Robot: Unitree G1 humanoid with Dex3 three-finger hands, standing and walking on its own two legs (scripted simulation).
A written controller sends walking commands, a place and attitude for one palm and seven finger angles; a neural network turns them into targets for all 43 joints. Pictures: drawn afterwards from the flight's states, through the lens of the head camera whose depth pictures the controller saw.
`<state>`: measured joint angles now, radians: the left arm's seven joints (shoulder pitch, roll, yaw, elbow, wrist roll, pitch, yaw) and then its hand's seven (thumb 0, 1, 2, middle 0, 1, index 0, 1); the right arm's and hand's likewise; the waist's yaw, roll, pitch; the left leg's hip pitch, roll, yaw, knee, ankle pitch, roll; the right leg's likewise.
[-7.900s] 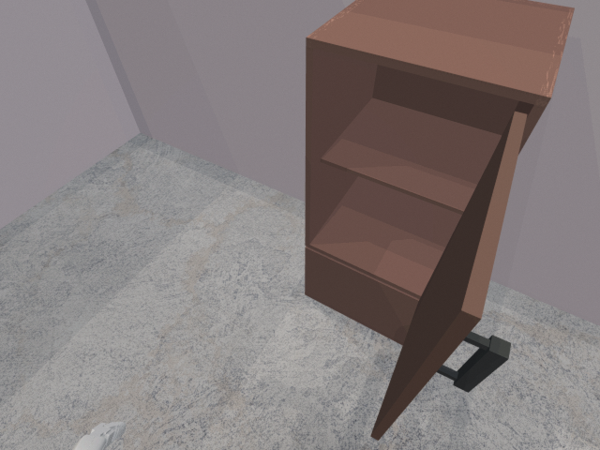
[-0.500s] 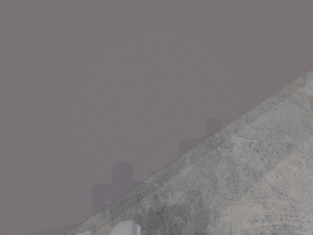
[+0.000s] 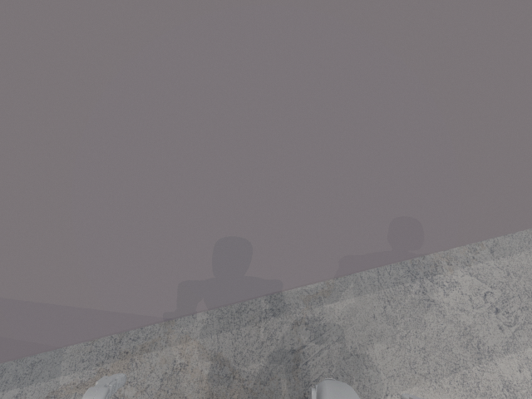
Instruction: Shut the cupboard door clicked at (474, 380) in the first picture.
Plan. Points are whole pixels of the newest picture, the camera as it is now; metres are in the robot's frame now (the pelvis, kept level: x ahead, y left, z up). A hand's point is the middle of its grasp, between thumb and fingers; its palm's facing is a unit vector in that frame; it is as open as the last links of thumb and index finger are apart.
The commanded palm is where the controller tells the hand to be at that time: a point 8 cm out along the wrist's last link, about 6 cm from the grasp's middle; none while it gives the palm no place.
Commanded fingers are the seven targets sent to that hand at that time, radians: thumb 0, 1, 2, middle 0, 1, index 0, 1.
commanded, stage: turn to face it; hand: left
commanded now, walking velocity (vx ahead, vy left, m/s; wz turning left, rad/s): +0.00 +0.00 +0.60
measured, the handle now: out of the picture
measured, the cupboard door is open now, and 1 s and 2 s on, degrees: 100 100 100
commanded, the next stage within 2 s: none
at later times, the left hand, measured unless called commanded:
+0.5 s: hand out of the picture -0.01 +0.18 -0.16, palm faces +0.32 -0.91 -0.27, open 7.4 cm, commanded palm none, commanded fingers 0.00 0.90 0.90 -0.20 -0.30 -0.20 -0.30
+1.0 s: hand out of the picture -0.04 +0.24 -0.15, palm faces +0.57 -0.78 -0.24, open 7.4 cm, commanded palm none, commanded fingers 0.00 0.90 0.90 -0.20 -0.30 -0.20 -0.30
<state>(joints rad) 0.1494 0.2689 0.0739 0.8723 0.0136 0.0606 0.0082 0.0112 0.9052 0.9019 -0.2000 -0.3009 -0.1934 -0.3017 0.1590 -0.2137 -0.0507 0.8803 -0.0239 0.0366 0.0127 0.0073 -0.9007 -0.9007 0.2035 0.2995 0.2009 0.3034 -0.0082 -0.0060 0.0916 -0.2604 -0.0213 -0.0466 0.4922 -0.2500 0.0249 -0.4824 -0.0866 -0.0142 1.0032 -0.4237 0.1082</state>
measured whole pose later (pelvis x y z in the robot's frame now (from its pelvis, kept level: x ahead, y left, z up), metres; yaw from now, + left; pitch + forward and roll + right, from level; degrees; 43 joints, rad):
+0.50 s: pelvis -0.01 -0.03 +0.00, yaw +19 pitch -1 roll +2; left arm 0.23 0.20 0.03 0.87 0.03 0.02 0.01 0.01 0.90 0.90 -0.21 -0.30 -0.20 -0.30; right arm 0.15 -0.28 -0.09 0.93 -0.02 0.10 0.04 0.01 -0.91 -0.90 0.20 0.30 0.19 0.30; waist -0.01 0.00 0.11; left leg -0.41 0.05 0.05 0.90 -0.43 -0.08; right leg -0.20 -0.16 -0.24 0.54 -0.30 0.01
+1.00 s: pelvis -0.03 -0.01 +0.00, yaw +36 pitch +1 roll -2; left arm 0.12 0.24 0.07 0.85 0.01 0.06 0.01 0.01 0.90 0.90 -0.20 -0.30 -0.19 -0.30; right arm 0.20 -0.21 -0.06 0.89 -0.03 0.04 0.01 0.01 -0.90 -0.90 0.20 0.30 0.20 0.30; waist -0.04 0.01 0.07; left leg -0.31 -0.06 -0.11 0.49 -0.19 0.04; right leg -0.43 -0.05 0.00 0.90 -0.43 0.10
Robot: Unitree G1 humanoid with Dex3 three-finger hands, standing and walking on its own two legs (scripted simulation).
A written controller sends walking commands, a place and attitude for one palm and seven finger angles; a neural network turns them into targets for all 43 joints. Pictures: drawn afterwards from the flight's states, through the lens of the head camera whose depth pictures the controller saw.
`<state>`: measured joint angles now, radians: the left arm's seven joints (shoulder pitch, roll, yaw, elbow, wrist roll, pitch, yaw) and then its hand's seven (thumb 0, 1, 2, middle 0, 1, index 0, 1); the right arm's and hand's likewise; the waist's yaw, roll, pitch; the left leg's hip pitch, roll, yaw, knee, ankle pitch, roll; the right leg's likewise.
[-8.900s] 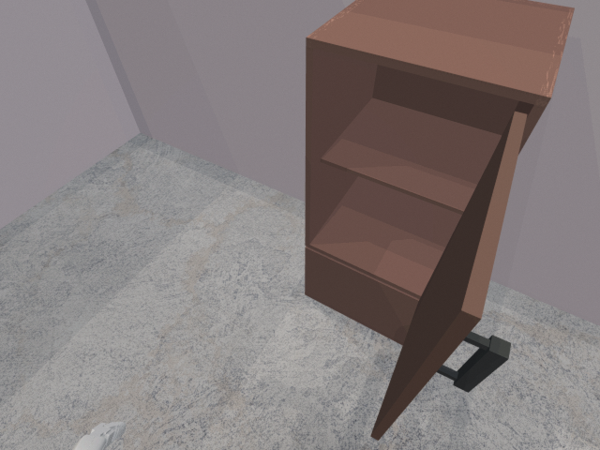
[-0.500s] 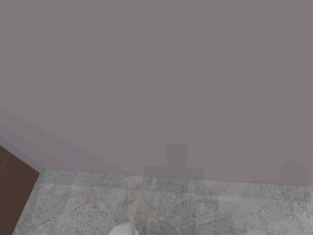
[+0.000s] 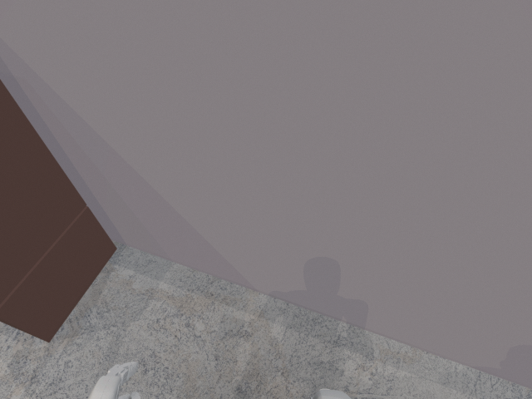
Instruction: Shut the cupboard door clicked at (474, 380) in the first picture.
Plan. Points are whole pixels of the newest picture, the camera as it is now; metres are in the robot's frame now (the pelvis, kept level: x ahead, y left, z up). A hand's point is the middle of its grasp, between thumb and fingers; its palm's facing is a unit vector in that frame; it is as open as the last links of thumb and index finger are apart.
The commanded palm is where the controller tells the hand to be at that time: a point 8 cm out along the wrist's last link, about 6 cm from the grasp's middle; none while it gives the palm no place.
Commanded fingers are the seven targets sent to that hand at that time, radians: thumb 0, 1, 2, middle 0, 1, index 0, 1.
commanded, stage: turn to face it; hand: left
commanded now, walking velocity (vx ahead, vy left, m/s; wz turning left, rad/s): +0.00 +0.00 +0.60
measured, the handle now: out of the picture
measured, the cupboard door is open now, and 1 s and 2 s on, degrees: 100 100 100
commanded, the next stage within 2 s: take the last steps up to it in 1.94 s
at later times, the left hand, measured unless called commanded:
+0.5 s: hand out of the picture -0.04 +0.19 -0.16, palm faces +0.33 -0.90 -0.28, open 7.4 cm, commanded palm none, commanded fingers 0.00 0.90 0.90 -0.20 -0.30 -0.20 -0.30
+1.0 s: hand out of the picture -0.04 +0.21 -0.15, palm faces +0.58 -0.76 -0.29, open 7.4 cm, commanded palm none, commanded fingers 0.00 0.90 0.90 -0.20 -0.30 -0.20 -0.30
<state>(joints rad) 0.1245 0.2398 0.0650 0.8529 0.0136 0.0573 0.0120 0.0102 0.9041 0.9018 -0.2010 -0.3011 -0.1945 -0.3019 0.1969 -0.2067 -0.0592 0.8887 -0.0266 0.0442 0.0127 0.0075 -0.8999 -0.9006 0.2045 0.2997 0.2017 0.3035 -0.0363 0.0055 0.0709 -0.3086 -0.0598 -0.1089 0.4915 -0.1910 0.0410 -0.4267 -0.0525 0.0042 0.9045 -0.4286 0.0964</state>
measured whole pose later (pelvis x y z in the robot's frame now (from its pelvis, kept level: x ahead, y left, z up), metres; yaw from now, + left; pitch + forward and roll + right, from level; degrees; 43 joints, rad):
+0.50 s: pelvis -0.02 -0.02 +0.00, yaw +20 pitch +0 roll +2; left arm 0.24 0.22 0.04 0.88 0.03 0.03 0.01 0.01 0.90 0.90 -0.21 -0.30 -0.20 -0.30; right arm 0.16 -0.28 -0.09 0.93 -0.02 0.09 0.03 0.01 -0.91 -0.90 0.20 0.30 0.19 0.30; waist 0.00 -0.01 0.11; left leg -0.37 0.04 0.05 0.80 -0.43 -0.08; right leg -0.21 -0.18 -0.22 0.57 -0.33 0.03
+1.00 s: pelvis -0.02 -0.03 -0.02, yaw +37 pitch -1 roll +0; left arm 0.17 0.20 0.03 0.82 0.02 0.01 0.01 0.01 0.90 0.90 -0.20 -0.30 -0.20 -0.30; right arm 0.17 -0.25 -0.09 0.89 -0.02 0.07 0.02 0.01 -0.90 -0.90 0.20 0.30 0.20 0.30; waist -0.02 0.06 0.07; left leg -0.41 -0.05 -0.12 0.83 -0.43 -0.03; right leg -0.31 -0.05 -0.08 0.63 -0.29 0.00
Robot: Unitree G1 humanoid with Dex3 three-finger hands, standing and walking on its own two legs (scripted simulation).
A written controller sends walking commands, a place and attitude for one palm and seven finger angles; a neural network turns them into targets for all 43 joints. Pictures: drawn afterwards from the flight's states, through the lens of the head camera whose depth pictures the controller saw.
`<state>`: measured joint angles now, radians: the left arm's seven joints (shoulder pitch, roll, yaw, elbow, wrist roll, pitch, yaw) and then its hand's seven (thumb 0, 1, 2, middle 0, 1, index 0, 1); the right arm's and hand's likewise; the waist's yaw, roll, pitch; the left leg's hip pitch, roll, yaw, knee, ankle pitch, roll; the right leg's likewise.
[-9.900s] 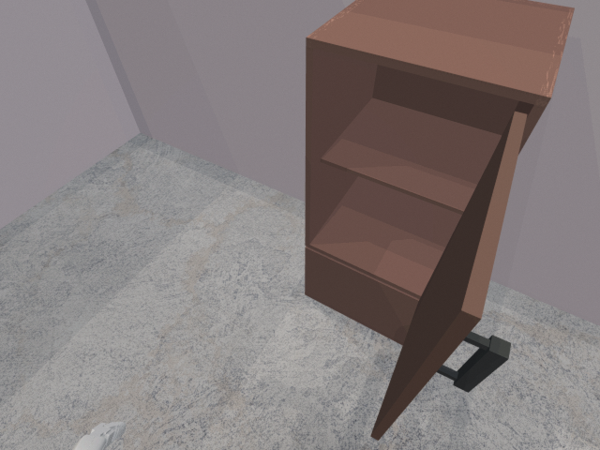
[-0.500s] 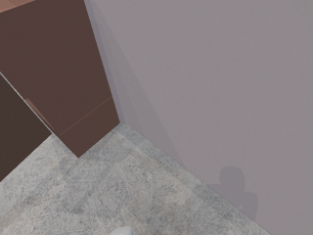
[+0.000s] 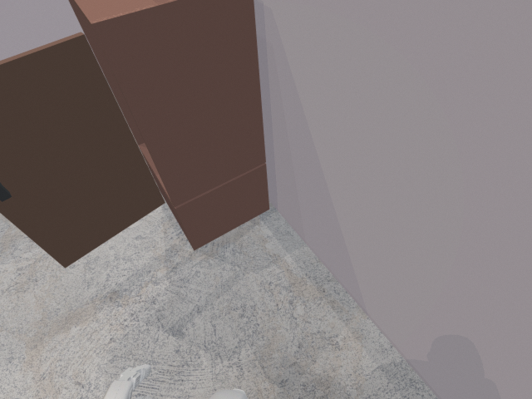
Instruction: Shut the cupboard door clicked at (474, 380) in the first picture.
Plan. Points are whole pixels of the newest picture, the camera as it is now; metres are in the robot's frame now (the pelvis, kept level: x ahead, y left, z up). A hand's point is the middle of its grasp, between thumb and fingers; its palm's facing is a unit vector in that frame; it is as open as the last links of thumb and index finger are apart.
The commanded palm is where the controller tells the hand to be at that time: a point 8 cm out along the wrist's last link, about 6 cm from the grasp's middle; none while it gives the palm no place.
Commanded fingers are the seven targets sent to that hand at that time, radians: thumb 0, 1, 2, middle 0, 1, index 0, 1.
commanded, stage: turn to face it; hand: left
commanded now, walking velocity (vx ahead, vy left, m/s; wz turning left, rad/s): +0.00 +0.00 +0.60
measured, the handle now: out of the picture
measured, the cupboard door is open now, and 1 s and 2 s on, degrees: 100 100 100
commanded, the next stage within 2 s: take the last steps up to it in 0.94 s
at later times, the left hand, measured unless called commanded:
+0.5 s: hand out of the picture -0.03 +0.28 -0.17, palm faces +0.32 -0.91 -0.26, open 7.4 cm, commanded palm none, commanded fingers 0.00 0.90 0.90 -0.20 -0.30 -0.20 -0.30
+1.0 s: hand out of the picture -0.03 +0.21 -0.13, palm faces +0.48 -0.83 -0.28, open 7.4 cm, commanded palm none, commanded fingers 0.00 0.90 0.90 -0.20 -0.30 -0.20 -0.30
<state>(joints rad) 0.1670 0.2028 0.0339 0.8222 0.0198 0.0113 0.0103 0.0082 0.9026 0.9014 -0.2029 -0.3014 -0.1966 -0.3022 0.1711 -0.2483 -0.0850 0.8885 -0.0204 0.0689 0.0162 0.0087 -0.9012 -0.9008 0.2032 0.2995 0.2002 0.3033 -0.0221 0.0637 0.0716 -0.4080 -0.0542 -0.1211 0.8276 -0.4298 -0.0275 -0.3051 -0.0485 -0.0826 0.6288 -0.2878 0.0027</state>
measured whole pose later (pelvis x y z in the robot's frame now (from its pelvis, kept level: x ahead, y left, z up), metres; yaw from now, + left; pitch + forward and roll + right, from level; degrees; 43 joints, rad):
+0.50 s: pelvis -0.02 +0.05 +0.01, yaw +17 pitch +0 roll -2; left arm 0.20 0.28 0.08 0.93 0.02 0.08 0.01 0.01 0.90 0.90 -0.20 -0.30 -0.19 -0.30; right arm 0.16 -0.22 -0.05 0.90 -0.02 0.03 0.01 0.01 -0.90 -0.90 0.20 0.30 0.20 0.30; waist 0.00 -0.04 0.10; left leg -0.28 0.00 0.03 0.57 -0.29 0.04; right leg -0.49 -0.13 -0.06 1.13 -0.45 0.09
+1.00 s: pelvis -0.03 -0.01 +0.01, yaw +29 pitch -2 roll +2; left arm 0.19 0.16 0.03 0.90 0.02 0.02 0.02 0.01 0.90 0.90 -0.20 -0.30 -0.20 -0.30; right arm 0.23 -0.24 -0.09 0.96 -0.03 0.08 0.01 0.01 -0.90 -0.90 0.20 0.30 0.20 0.30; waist -0.03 0.06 0.06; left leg -0.48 -0.06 -0.06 1.07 -0.42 -0.04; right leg -0.23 -0.04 -0.07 0.54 -0.28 -0.03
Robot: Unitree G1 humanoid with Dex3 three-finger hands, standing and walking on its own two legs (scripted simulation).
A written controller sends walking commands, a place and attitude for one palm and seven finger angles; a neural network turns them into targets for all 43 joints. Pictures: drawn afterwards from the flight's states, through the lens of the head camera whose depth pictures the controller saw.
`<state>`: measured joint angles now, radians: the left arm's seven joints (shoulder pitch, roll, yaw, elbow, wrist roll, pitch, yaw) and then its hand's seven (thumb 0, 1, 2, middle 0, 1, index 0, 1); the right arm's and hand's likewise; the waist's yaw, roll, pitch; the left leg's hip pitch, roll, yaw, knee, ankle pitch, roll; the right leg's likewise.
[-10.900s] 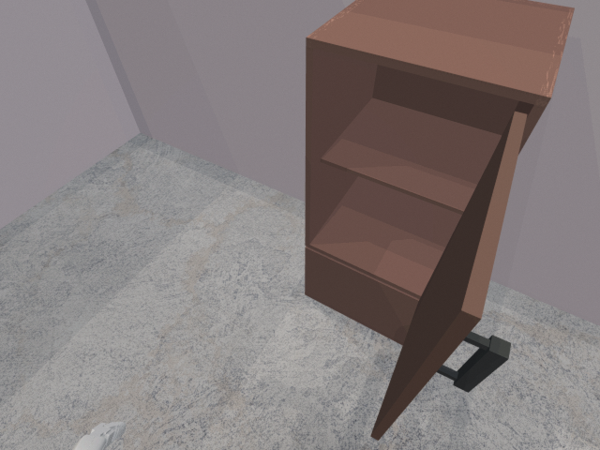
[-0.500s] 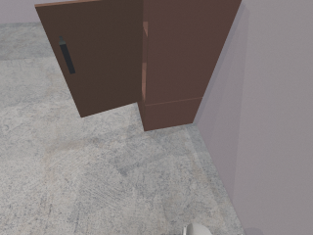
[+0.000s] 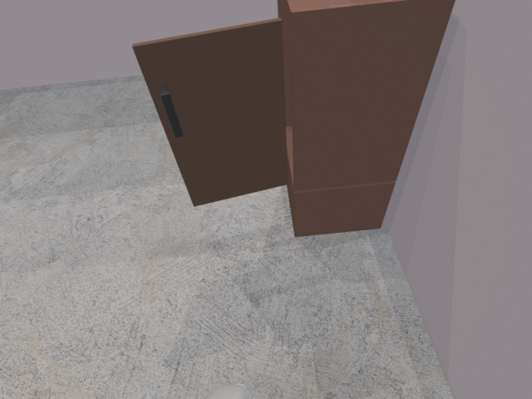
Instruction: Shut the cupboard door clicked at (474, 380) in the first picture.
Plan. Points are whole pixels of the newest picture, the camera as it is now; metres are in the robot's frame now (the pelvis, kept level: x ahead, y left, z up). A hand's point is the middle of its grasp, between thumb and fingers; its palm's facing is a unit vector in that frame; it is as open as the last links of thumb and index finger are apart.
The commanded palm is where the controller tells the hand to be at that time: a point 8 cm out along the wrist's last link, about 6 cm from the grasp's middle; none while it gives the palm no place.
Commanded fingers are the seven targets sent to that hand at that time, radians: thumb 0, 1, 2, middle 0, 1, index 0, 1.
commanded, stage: take the last steps up to it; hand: left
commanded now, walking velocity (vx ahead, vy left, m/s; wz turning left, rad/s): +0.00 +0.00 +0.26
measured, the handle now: (171, 111) +0.81 +0.29 +0.00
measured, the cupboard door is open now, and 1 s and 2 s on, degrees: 100 100 100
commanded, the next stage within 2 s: come to a stop and stand still in 1.42 s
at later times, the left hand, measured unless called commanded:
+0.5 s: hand out of the picture -0.04 +0.23 -0.17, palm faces +0.16 -0.97 -0.17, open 7.4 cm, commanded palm none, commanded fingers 0.00 0.90 0.90 -0.20 -0.30 -0.20 -0.30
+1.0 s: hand (193, 349) +0.24 +0.16 -0.15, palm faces +0.12 -0.96 -0.24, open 7.2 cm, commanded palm none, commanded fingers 0.00 0.90 0.90 -0.20 -0.30 -0.20 -0.30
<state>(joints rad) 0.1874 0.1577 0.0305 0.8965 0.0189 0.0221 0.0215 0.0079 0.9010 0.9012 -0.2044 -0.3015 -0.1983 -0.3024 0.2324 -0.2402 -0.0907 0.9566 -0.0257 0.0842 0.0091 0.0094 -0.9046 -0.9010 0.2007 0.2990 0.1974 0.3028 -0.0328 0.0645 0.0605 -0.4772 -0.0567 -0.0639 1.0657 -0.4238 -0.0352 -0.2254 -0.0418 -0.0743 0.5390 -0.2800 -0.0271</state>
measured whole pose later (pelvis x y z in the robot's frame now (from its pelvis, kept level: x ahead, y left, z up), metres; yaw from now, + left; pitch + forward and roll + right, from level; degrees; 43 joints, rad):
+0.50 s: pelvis +0.02 +0.05 +0.01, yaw +5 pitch -2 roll -1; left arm 0.37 0.20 0.06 1.12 0.03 0.03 -0.02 0.01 0.91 0.90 -0.20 -0.30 -0.19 -0.30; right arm 0.31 -0.15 -0.03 1.05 -0.03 -0.03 -0.02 0.01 -0.93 -0.90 0.20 0.30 0.20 0.30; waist 0.02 -0.02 0.02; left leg -0.05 0.03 0.08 0.36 -0.28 0.01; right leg -0.49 -0.09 -0.07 1.02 -0.29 0.03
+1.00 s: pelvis +0.18 -0.03 +0.00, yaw +5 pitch -2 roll +1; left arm 0.20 0.15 0.06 1.04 0.02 -0.05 0.02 -0.01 0.95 0.90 -0.20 -0.30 -0.20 -0.30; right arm 0.28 -0.19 -0.07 1.06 -0.04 0.00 0.00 0.01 -0.91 -0.90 0.20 0.30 0.19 0.30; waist -0.03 0.04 0.03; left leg -0.51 0.11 0.06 1.11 -0.28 -0.01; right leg -0.23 -0.01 -0.18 0.44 -0.19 -0.08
